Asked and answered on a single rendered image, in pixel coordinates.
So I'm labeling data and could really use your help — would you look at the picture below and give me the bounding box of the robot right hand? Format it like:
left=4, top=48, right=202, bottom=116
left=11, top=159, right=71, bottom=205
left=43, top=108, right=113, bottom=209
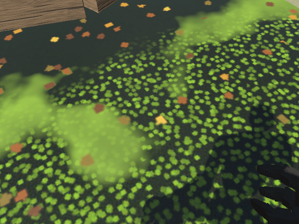
left=250, top=163, right=299, bottom=224

